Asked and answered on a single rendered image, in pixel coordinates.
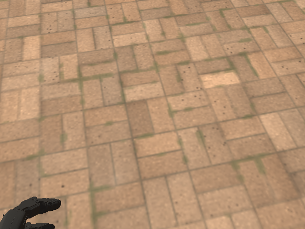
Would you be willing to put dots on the robot left hand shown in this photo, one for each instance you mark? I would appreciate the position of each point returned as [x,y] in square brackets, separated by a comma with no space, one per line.
[27,209]

